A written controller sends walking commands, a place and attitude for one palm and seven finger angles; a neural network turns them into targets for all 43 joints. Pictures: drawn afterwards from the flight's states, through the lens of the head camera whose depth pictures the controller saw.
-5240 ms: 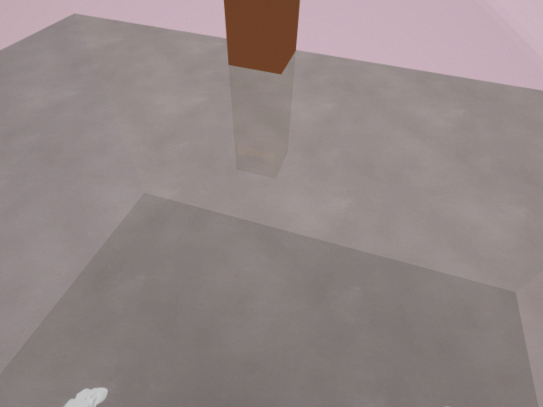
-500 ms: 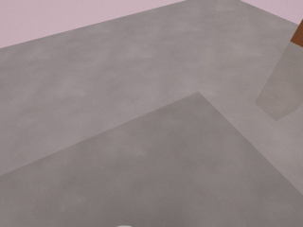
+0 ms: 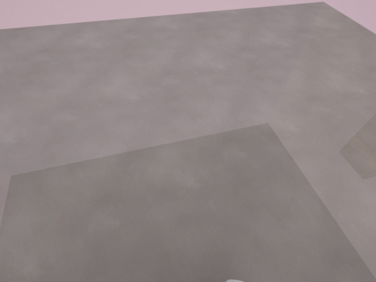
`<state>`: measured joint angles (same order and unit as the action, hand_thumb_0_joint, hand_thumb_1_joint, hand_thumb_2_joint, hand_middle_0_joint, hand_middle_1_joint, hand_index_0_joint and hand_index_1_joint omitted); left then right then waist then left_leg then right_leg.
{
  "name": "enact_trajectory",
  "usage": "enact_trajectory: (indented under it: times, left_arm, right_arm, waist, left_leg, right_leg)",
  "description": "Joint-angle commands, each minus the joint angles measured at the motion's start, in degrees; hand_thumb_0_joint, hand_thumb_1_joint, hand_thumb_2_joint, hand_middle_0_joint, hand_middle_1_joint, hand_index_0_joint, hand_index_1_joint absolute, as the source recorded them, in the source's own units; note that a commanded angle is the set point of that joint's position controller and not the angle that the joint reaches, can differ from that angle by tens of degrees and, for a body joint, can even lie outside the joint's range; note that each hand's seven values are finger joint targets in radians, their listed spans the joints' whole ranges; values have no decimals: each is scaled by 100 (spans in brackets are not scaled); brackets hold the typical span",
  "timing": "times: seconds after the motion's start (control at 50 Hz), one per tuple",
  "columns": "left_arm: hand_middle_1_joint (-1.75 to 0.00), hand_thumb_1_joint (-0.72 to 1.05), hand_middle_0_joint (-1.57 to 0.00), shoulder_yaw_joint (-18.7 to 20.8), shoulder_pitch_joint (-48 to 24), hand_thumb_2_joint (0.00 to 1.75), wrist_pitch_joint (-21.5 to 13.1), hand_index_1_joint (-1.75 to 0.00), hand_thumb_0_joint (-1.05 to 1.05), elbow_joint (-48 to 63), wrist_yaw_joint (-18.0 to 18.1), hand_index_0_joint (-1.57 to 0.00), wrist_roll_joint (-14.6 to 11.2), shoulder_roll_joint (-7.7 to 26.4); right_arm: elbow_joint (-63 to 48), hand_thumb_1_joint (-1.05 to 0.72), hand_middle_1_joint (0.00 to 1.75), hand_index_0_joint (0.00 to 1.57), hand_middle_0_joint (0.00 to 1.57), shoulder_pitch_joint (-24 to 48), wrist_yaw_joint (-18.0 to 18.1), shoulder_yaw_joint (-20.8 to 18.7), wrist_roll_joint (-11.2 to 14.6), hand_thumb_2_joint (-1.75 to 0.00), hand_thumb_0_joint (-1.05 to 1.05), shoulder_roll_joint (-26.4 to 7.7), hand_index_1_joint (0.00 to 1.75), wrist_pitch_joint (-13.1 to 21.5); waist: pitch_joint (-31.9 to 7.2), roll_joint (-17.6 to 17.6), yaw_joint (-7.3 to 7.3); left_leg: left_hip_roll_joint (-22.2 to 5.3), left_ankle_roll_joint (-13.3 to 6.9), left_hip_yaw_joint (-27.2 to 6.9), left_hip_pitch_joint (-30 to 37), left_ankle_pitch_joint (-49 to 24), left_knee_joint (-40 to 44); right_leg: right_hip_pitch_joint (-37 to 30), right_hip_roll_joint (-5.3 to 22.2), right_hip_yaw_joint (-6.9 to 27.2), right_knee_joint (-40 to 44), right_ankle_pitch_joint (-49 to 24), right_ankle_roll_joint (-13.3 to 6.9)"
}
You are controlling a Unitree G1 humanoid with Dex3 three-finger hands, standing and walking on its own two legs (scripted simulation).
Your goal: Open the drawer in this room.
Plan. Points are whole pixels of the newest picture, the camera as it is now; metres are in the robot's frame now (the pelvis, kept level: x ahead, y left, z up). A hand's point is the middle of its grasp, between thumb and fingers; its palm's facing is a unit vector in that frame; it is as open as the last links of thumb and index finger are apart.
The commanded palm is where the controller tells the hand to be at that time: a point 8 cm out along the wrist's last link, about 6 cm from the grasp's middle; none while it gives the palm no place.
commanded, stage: turn or walk to find it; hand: left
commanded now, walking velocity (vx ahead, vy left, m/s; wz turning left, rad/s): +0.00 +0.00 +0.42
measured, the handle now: out of the picture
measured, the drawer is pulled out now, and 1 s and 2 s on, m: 0.00 0.00 0.00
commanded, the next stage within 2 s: none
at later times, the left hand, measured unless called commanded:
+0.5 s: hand out of the picture -0.02 +0.16 -0.16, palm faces +0.24 -0.94 -0.25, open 7.4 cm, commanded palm none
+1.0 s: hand out of the picture -0.08 +0.22 -0.17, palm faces +0.44 -0.86 -0.24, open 7.4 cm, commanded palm none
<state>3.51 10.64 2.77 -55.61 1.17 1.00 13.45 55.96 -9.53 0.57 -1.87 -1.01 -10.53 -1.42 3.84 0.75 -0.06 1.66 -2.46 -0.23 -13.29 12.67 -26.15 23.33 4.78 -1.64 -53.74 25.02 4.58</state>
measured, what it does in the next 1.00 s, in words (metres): steps on the spot, turning left: right foot, then left foot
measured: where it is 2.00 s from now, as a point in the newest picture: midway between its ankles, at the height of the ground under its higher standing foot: outside the picture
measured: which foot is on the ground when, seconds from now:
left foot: down 0.00-0.18, up 0.20-0.60, down 0.62-1.00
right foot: up 0.00-0.14, down 0.16-0.62, up 0.64-1.00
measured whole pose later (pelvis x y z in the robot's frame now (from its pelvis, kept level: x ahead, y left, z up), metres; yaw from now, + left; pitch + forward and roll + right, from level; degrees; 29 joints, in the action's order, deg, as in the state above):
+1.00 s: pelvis -0.07 +0.00 +0.00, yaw +25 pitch +0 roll -1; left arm 3.6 10.0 3.1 -54.1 0.9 0.9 13.8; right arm 54.1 -10.3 0.3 -2.1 -1.1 -10.6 -1.7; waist 3.5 0.7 -0.7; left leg 2.7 -3.2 -1.5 -14.2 11.4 -25.2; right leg 23.0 4.3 -1.6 -52.1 24.3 5.2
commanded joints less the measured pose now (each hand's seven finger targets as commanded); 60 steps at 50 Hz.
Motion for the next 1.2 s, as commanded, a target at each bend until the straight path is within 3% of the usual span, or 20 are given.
enact_trajectory:
  times: [0.0, 0.08, 0.12, 0.16, 0.18, 0.22, 0.28, 0.48, 0.56, 0.58, 0.6, 0.62, 0.66, 0.74, 0.94, 1.06, 1.1, 1.12, 1.14, 1.18]
  left_arm:
    - [-30, 90, -20, 65, -115, 90, -98, -30, 0, 561, 3, -20, -11, 285]
    - [-30, 90, -20, 69, 153, 90, -164, -30, 0, 596, 22, -20, -44, 310]
    - [-30, 90, -20, 113, 526, 90, -251, -30, 0, 546, 55, -20, -30, 517]
    - [-30, 90, -20, 232, 558, 90, -307, -30, 0, 649, 91, -20, 71, 1340]
    - [-30, 90, -20, 235, 394, 90, -321, -30, 0, 725, 107, -20, 5, 1146]
    - [-30, 90, -20, 123, -167, 90, -305, -30, 0, 828, 79, -20, 4, 813]
    - [-30, 90, -20, 70, -202, 90, -359, -30, 0, 835, 88, -20, 15, 614]
    - [-30, 90, -20, 190, 636, 90, -296, -30, 0, 382, 80, -20, 94, 1026]
    - [-30, 90, -20, 221, 451, 90, -228, -30, 0, 311, 54, -20, 46, 1053]
    - [-30, 90, -20, 198, 467, 90, -185, -30, 0, 338, 33, -20, -6, 933]
    - [-30, 90, -20, 157, 546, 90, -144, -30, 0, 514, -3, -20, -42, 591]
    - [-30, 90, -20, 57, 188, 90, -113, -30, 0, 714, -4, -20, 5, 438]
    - [-30, 90, -20, 110, -116, 90, -25, -30, 0, 604, 23, -20, 32, 509]
    - [-30, 90, -20, 138, 310, 90, -68, -30, 0, 287, -77, -20, 24, 545]
    - [-30, 90, -20, 87, -202, 90, -79, -30, 0, 632, -20, -20, -5, 420]
    - [-30, 90, -20, 67, 233, 90, -178, -30, 0, 638, 30, -20, -56, 354]
    - [-30, 90, -20, 125, 548, 90, -264, -30, 0, 588, 75, -20, -24, 651]
    - [-30, 90, -20, 211, 626, 90, -309, -30, 0, 595, 116, -20, 59, 1118]
    - [-30, 90, -20, 235, 482, 90, -287, -30, 0, 705, 114, -20, 36, 1244]
    - [-30, 90, -20, 177, -20, 90, -291, -30, 0, 810, 112, -20, 1, 937]
  right_arm:
    - [-348, -90, 30, 20, 20, -301, 23, -375, -57, -90, 0, -1268, 30, 59]
    - [-473, -90, 30, 20, 20, -208, -6, -426, -63, -90, 0, -1279, 30, 25]
    - [-547, -90, 30, 20, 20, -160, -37, -419, 2, -90, 0, -1127, 30, 24]
    - [-779, -90, 30, 20, 20, -192, -74, -345, 15, -90, 0, -654, 30, 7]
    - [-684, -90, 30, 20, 20, -170, -53, -409, -63, -90, 0, -910, 30, -106]
    - [-455, -90, 30, 20, 20, -259, -127, -432, -49, -90, 0, -855, 30, -177]
    - [-309, -90, 30, 20, 20, -540, -166, -382, -46, -90, 0, -749, 30, -187]
    - [-447, -90, 30, 20, 20, 226, -145, -220, 45, -90, 0, -617, 30, -116]
    - [-369, -90, 30, 20, 20, -226, -120, -216, 42, -90, 0, -691, 30, -35]
    - [-329, -90, 30, 20, 20, -415, -127, -263, 30, -90, 0, -938, 30, 18]
    - [-373, -90, 30, 20, 20, -566, -110, -392, -24, -90, 0, -1532, 30, 65]
    - [-347, -90, 30, 20, 20, -809, -85, -455, -21, -90, 0, -1857, 30, 20]
    - [-316, -90, 30, 20, 20, -539, 33, -394, -30, -90, 0, -1564, 30, 44]
    - [-497, -90, 30, 20, 20, -7, 52, -268, 18, -90, 0, -1226, 30, 123]
    - [-469, -90, 30, 20, 20, -399, 29, -378, -39, -90, 0, -1255, 30, 64]
    - [-547, -90, 30, 20, 20, -221, -8, -427, -46, -90, 0, -1253, 30, 19]
    - [-594, -90, 30, 20, 20, -222, -47, -395, 30, -90, 0, -987, 30, 22]
    - [-708, -90, 30, 20, 20, -300, -85, -328, 63, -90, 0, -642, 30, 32]
    - [-777, -90, 30, 20, 20, -164, -65, -386, -6, -90, 0, -775, 30, -38]
    - [-567, -90, 30, 20, 20, -190, -97, -441, -41, -90, 0, -851, 30, -163]
  waist:
    - [-466, -935, -152]
    - [-651, -965, -14]
    - [-781, -503, 194]
    - [-635, 1612, 257]
    - [-489, 1647, 234]
    - [-27, 706, -81]
    - [-150, 851, -152]
    - [-435, 1168, 299]
    - [-598, 922, -6]
    - [-728, 283, -141]
    - [-797, -1348, -207]
    - [-652, -1681, -384]
    - [-408, -1443, -308]
    - [-433, -850, 4]
    - [-484, -834, -228]
    - [-759, -822, 16]
    - [-874, -234, 177]
    - [-824, 1197, 196]
    - [-620, 1432, 244]
    - [-197, 850, 5]
  left_leg:
    - [-1460, -792, -1571, 411, -1836, 739]
    - [-1273, -655, -1727, 95, -1975, 409]
    - [-896, -253, -1496, -593, -1233, -156]
    - [184, 399, -222, -2043, 1973, -2389]
    - [-77, 365, -554, -1892, 1938, -3280]
    - [-202, 418, -443, -1879, 1184, -4251]
    - [-315, 594, -172, -1858, 737, -4284]
    - [-379, 597, 394, -1125, 1462, -2061]
    - [-313, 459, 607, 47, 407, -323]
    - [-582, 344, 305, 798, -277, 316]
    - [-1943, -230, -1516, 1389, -1489, 646]
    - [-2642, -827, -2040, 944, -2075, 912]
    - [-2193, -713, -1814, 508, -1344, 997]
    - [-1473, -542, -940, 518, -1754, 929]
    - [-1513, -820, -1726, 707, -1666, 815]
    - [-1194, -622, -1911, 98, -1933, 347]
    - [-717, -148, -1555, -889, -845, -297]
    - [73, 273, -596, -1941, 813, -1353]
    - [176, 387, -356, -1941, 1927, -2572]
    - [-82, 393, -520, -1918, 1494, -3946]
  right_leg:
    - [49, -145, -13, 522, 31, -37]
    - [-754, -339, -89, 1797, -394, -103]
    - [-1869, -97, 53, 3240, -1377, -150]
    - [-2129, 2246, 2065, 3889, -1948, -1118]
    - [-1418, 2167, 2002, 4040, -1602, -1253]
    - [-911, 1532, 1125, 3954, -1350, -1134]
    - [-1274, 1220, 288, 3683, -2304, -1030]
    - [-1932, 1604, 36, 3188, -3614, -1285]
    - [-1400, 1459, -389, 2543, -3072, -840]
    - [-797, 1247, -627, 1933, -2402, -541]
    - [509, 511, -955, 803, -341, -103]
    - [781, 216, -618, -171, 1198, -52]
    - [988, 246, 42, -1021, 613, -86]
    - [715, 190, 17, -1073, -379, 1]
    - [432, -59, 72, 204, 32, 30]
    - [-917, -344, -58, 2119, -623, -113]
    - [-2186, 206, 385, 3451, -1367, -269]
    - [-2635, 1566, 1748, 3804, -1384, -769]
    - [-1872, 2333, 2120, 3976, -1693, -1323]
    - [-1169, 1767, 1462, 3947, -1589, -1293]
